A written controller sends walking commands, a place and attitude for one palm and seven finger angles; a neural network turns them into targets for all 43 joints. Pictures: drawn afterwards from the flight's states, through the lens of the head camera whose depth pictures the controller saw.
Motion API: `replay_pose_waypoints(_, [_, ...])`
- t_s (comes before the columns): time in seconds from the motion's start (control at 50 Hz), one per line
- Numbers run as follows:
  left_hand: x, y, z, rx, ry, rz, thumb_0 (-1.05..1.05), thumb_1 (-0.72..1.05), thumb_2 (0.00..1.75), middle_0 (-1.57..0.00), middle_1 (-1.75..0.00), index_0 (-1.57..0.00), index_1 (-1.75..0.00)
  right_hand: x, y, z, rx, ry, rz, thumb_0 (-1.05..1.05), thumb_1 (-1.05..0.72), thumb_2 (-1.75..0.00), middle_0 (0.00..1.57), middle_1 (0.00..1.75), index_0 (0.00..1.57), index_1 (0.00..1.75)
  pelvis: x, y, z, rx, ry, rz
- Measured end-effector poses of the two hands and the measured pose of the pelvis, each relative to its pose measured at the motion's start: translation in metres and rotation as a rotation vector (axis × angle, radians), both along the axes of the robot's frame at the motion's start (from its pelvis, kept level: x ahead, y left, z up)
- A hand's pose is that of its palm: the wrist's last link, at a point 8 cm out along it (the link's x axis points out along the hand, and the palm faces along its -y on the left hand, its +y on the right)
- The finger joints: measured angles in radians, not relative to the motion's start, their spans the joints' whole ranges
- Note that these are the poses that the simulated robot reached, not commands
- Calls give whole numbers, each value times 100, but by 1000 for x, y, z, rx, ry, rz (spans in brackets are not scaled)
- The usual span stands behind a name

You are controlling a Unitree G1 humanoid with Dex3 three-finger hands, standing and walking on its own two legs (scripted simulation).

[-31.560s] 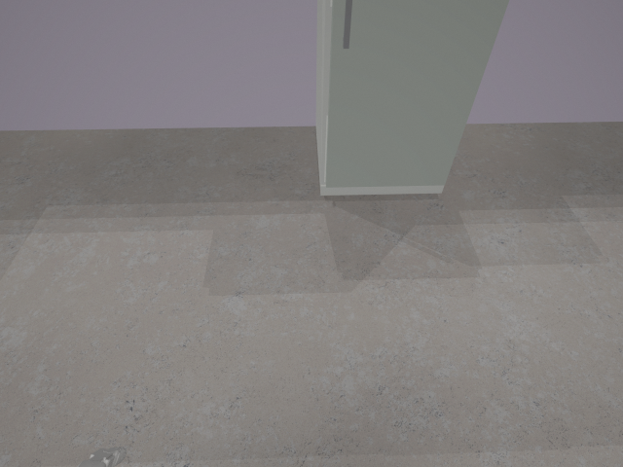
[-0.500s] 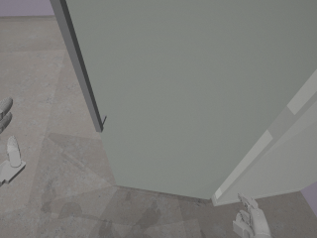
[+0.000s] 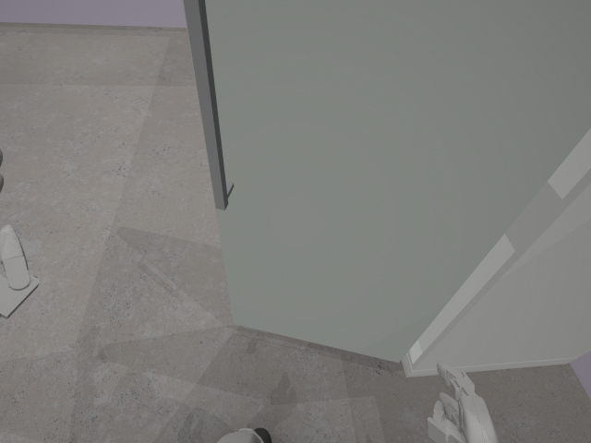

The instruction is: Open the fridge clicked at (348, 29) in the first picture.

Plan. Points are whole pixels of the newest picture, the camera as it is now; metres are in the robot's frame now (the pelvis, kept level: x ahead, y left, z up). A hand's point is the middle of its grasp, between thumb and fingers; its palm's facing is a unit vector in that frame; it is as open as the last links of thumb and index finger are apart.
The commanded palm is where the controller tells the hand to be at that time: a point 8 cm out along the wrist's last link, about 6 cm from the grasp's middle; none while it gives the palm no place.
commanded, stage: step back with the hand held close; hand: left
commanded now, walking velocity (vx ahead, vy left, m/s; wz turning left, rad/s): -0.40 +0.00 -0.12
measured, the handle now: (211, 78) +0.53 +0.16 +0.22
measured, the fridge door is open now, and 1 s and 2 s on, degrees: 72 72 72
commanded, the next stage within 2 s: stop stepping back and stand still in 0.26 s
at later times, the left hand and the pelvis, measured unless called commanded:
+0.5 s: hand out of the picture +0.12 +0.25 +0.18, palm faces +0.28 -0.84 -0.47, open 7.4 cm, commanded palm +0.07 +0.30 +0.19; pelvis -0.10 +0.02 +0.01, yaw -7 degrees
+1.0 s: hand out of the picture +0.08 +0.28 +0.17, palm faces +0.32 -0.83 -0.45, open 7.4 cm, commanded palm +0.04 +0.32 +0.19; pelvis -0.14 +0.04 +0.01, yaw -7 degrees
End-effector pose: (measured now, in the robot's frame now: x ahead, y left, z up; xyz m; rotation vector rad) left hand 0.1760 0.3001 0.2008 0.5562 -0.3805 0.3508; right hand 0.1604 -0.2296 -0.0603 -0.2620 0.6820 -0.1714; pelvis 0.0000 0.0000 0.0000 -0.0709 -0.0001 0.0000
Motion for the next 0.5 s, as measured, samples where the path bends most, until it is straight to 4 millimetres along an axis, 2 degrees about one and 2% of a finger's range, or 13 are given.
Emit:
replay_pose_waypoints(0.1, [-21,-6,-3,-4,34,-19,2,89,90,-21,-30,-21,-30,-12,-3,-4,12,25,-4,1,-90,-90,20,30,20,30,-15,1,0,16,16,-47])
replay_pose_waypoints(0.18, [-24,-4,-8,-42,31,-50,1,89,90,-21,-30,-21,-30,-28,-3,-1,-22,58,-31,1,-90,-90,20,30,20,30,-20,10,3,26,18,-66])
replay_pose_waypoints(0.24, [-20,4,-12,-51,29,-72,1,89,90,-21,-30,-21,-30,-41,0,3,-35,54,-57,1,-90,-90,20,30,20,30,-36,17,3,38,11,-66])
replay_pose_waypoints(0.3, [-26,9,-10,-44,60,-86,2,89,90,-21,-30,-21,-30,-57,5,11,-27,19,-62,1,-90,-90,20,30,20,30,-55,20,7,19,9,-76])
replay_pose_waypoints(0.4, [-57,3,-2,-38,89,-113,2,89,90,-21,-30,-21,-30,-91,11,17,4,-1,-69,1,-90,-90,20,30,20,30,-78,21,12,-4,36,-104])
replay_pose_waypoints(0.5, [-92,-3,-3,-7,102,-118,2,89,90,-21,-30,-21,-30,-126,7,2,5,41,-63,1,-90,-90,20,30,20,30,-105,19,5,34,40,-127])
